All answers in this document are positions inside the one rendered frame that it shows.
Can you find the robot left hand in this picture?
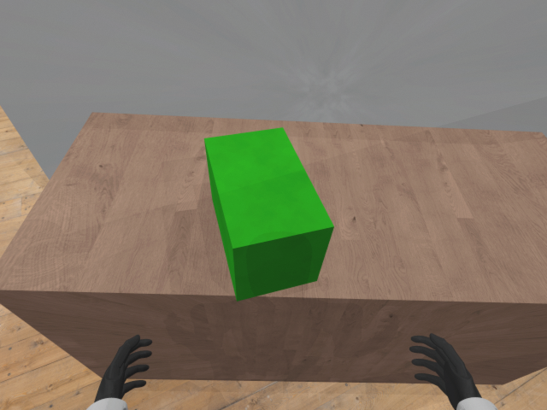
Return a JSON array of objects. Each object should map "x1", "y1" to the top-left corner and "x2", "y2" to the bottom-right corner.
[{"x1": 94, "y1": 335, "x2": 152, "y2": 402}]

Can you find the robot right hand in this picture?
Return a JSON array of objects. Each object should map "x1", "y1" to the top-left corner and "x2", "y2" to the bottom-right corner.
[{"x1": 409, "y1": 333, "x2": 482, "y2": 410}]

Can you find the pedestal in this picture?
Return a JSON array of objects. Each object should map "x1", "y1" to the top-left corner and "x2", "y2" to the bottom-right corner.
[{"x1": 0, "y1": 112, "x2": 547, "y2": 385}]

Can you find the carton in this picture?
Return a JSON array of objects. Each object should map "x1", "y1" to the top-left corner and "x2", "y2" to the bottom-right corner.
[{"x1": 204, "y1": 127, "x2": 334, "y2": 301}]

